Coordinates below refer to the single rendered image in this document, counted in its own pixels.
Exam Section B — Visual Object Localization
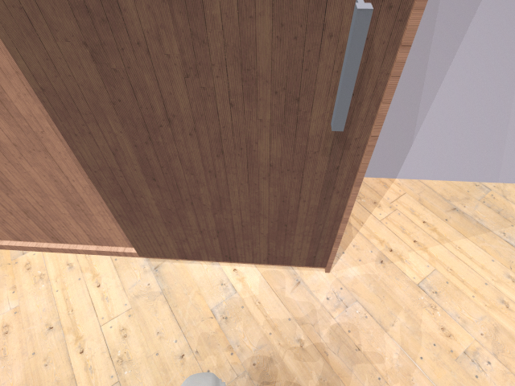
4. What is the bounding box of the handle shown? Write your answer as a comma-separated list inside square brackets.
[331, 0, 373, 131]

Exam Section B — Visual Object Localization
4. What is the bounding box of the wardrobe door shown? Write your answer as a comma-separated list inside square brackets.
[0, 39, 133, 248]
[0, 0, 414, 267]

